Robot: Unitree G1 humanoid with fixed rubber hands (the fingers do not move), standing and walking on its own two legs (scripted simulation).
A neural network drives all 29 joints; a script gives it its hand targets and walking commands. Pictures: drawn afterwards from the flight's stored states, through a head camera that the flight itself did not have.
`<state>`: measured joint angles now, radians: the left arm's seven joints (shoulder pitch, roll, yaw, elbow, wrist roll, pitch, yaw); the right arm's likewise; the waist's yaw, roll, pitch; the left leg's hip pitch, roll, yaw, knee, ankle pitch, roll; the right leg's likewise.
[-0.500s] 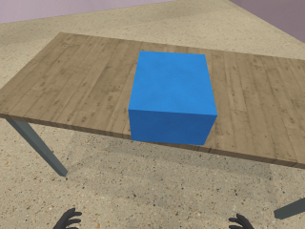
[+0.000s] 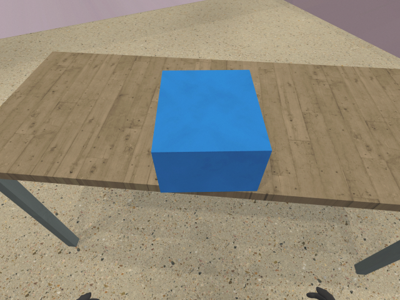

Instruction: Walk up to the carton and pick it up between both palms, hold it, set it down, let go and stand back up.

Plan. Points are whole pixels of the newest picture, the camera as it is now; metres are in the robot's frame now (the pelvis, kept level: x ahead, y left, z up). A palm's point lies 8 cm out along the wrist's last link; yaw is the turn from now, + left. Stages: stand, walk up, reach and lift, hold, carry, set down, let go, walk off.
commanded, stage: walk up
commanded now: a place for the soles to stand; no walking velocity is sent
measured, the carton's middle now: (207, 127) +0.50 +0.00 +0.03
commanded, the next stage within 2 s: none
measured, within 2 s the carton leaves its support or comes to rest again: neither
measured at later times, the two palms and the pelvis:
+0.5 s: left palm (87, 263) +0.20 +0.25 -0.09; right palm out of the picture +0.07 -0.25 -0.10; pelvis +0.04 +0.03 +0.00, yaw -9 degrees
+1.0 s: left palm (66, 269) +0.18 +0.30 -0.09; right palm out of the picture +0.09 -0.21 -0.08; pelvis +0.04 +0.06 +0.01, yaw -9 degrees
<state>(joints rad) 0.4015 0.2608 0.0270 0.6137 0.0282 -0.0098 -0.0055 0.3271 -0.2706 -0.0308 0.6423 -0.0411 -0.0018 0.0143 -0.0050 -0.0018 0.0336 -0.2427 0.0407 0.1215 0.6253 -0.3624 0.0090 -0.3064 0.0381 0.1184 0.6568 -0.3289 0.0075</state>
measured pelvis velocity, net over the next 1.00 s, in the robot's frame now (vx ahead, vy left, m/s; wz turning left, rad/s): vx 0.04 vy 0.06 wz -0.15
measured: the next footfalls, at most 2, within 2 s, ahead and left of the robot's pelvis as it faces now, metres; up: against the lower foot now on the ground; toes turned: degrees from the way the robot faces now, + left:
none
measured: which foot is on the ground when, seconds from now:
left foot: down 0.00-1.00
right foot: down 0.00-1.00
